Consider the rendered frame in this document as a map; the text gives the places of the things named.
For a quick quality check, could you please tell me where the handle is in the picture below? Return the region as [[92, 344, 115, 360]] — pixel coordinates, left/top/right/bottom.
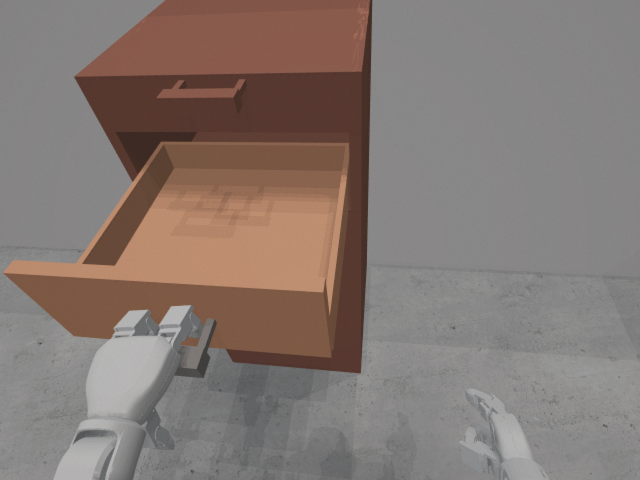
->
[[174, 318, 217, 378], [156, 88, 243, 115]]

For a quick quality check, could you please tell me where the robot right hand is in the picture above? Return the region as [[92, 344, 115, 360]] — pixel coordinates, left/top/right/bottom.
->
[[459, 388, 535, 479]]

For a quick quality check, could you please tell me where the robot left forearm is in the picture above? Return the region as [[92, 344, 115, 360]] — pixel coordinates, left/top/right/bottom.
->
[[53, 416, 146, 480]]

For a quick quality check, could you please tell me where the robot left hand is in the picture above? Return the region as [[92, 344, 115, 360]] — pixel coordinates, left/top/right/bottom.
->
[[86, 305, 204, 450]]

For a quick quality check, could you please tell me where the drawer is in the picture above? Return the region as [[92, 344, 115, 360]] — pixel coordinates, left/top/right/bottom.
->
[[3, 142, 350, 358]]

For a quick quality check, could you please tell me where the robot right forearm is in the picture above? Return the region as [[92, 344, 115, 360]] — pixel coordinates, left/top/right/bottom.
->
[[499, 457, 550, 480]]

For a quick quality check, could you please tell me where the cabinet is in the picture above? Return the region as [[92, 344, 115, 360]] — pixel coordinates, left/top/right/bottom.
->
[[74, 0, 372, 373]]

